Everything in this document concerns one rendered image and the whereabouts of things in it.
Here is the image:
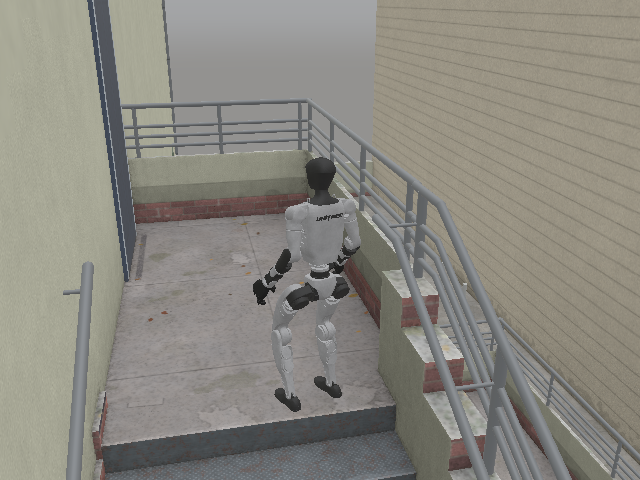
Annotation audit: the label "robot left shin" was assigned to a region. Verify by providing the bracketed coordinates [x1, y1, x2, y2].
[271, 330, 296, 399]

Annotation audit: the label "left robot forearm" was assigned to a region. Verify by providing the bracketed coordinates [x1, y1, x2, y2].
[262, 249, 292, 288]

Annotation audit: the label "robot left hand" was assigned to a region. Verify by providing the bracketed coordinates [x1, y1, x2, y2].
[253, 279, 276, 305]

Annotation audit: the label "right robot forearm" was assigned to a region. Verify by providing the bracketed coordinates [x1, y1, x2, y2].
[336, 245, 360, 266]

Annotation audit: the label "robot head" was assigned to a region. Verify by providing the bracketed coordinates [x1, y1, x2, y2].
[305, 157, 339, 206]

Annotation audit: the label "robot left upper arm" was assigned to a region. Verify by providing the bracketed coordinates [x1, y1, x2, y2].
[285, 203, 307, 263]

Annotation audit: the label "robot right upper arm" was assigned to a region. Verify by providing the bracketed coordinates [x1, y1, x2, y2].
[336, 198, 361, 250]

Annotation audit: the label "robot right hand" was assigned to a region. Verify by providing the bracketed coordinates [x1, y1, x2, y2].
[327, 262, 344, 274]

